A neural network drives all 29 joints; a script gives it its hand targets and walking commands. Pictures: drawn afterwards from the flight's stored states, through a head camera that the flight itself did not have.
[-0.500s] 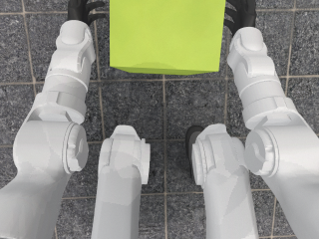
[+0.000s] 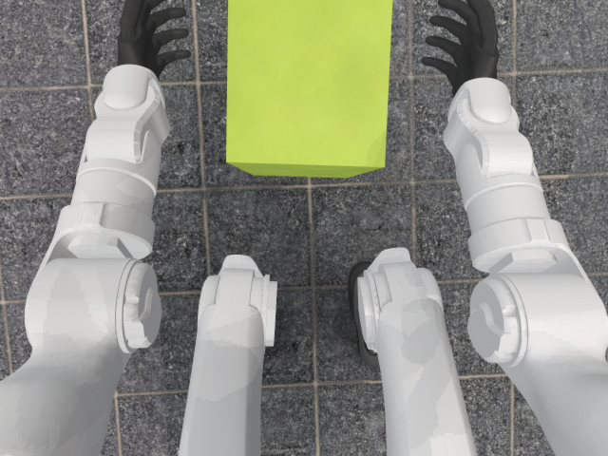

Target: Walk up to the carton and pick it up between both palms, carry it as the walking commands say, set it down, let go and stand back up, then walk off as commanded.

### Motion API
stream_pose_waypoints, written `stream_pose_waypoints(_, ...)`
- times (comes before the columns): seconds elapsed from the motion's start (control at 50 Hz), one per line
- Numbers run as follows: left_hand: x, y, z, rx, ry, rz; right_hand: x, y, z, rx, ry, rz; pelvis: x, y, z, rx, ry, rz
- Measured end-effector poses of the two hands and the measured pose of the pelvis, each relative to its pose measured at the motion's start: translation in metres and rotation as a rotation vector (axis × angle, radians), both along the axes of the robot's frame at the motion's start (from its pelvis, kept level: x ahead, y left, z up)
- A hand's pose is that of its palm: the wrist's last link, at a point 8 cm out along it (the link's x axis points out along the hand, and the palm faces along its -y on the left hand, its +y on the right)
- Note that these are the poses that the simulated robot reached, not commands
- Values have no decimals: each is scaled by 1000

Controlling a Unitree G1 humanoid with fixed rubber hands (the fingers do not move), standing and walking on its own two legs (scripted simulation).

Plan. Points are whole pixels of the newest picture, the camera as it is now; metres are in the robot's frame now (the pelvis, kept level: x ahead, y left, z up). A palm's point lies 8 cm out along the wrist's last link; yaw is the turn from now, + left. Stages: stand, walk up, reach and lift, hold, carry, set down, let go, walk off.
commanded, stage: set down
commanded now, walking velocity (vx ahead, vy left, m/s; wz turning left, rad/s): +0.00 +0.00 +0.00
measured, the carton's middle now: (304, 83) +0.55 +0.00 -0.29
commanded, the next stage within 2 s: let go in 0.88 s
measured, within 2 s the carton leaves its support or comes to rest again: neither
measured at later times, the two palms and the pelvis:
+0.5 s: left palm out of the picture +0.53 +0.19 +0.02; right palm (587, 5) +0.51 -0.17 +0.03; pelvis +0.02 +0.00 +0.13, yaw +0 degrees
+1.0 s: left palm out of the picture +0.52 +0.19 +0.11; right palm out of the picture +0.50 -0.17 +0.12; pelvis +0.05 +0.00 +0.23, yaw +1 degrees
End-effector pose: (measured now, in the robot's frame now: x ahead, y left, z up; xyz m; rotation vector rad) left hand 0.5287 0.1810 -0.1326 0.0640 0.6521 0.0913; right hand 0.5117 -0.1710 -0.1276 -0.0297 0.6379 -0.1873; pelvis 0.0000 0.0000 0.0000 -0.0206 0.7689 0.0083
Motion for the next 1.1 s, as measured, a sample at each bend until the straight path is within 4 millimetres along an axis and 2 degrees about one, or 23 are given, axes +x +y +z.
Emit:
stream_pose_waypoints(0.28, 4, 2, 88, 5, -20, -5, 4, 1, 87, 1, -20, -7, 6, -2, 70, 7, 40, -2)
stream_pose_waypoints(0.78, 3, 8, 243, 0, -30, -22, -3, -3, 238, 3, -25, 0, 33, -1, 208, 13, -8, 2)
stream_pose_waypoints(0.86, 2, 7, 254, 2, -14, -25, -2, -2, 249, -3, -12, 7, 39, -1, 222, 14, -13, 2)
stream_pose_waypoints(0.98, -5, 6, 249, 22, 13, -24, -7, 0, 245, -23, 15, 24, 44, -2, 232, 12, -6, 0)
stream_pose_waypoints(1.1, -34, 11, 249, 80, 44, -17, -31, -9, 246, -78, 56, 93, 54, -3, 243, 12, -23, 0)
